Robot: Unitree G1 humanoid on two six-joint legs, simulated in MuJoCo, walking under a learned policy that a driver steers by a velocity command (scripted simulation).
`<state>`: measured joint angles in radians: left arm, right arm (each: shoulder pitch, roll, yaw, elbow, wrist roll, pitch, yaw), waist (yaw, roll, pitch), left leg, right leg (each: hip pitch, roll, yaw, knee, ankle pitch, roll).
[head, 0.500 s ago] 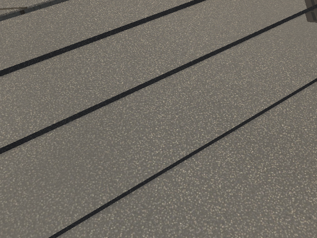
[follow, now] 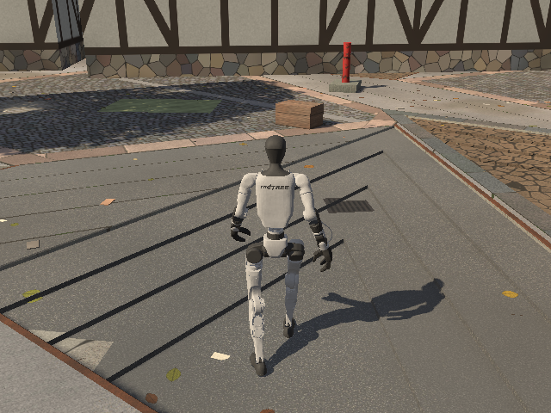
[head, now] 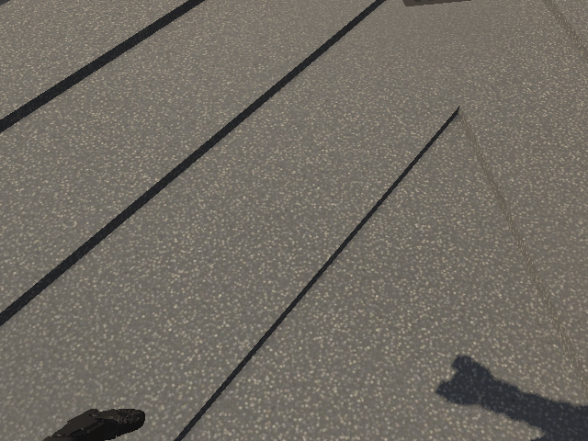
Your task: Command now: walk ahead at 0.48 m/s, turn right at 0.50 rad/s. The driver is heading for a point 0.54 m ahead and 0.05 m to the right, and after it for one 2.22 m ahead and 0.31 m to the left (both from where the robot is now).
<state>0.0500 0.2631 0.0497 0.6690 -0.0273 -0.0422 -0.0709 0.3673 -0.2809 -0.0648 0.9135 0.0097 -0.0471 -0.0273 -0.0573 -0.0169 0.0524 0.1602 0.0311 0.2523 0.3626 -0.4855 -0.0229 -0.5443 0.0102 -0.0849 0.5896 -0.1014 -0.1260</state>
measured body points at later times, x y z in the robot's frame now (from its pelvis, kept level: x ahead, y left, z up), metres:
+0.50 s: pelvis +0.30 +0.02 +0.01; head +0.33 +0.01 +0.46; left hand +0.42 +0.29 -0.11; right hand +0.45 -0.27 -0.07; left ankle +0.44 +0.10 -0.72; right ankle +0.14 -0.08 -0.71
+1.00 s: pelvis +0.56 -0.06 +0.01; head +0.58 -0.06 +0.46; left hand +0.82 +0.15 -0.04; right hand +0.53 -0.34 -0.11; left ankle +0.44 +0.09 -0.70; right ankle +0.63 -0.18 -0.72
